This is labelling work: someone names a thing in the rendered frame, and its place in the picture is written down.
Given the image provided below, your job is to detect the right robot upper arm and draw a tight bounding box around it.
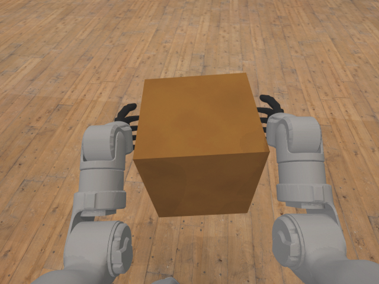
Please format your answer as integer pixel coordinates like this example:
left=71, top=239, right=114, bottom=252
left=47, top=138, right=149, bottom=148
left=272, top=214, right=379, bottom=284

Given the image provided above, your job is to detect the robot left forearm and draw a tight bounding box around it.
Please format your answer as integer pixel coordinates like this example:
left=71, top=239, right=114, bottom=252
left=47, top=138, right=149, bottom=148
left=63, top=121, right=133, bottom=266

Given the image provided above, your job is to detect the left robot upper arm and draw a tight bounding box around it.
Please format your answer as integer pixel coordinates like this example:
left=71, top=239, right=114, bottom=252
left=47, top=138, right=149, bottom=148
left=30, top=221, right=133, bottom=284

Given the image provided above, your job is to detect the robot left hand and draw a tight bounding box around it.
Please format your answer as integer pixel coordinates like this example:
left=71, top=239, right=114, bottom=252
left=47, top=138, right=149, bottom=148
left=114, top=103, right=139, bottom=150

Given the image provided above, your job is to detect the robot right forearm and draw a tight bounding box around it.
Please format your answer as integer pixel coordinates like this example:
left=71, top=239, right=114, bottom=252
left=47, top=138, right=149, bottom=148
left=266, top=112, right=346, bottom=245

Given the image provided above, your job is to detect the carton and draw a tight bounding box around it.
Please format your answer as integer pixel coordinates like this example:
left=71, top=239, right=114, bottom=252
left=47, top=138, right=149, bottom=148
left=133, top=73, right=270, bottom=217

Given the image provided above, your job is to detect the robot right hand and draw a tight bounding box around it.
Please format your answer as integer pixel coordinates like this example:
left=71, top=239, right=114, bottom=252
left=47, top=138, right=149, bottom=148
left=257, top=95, right=284, bottom=133

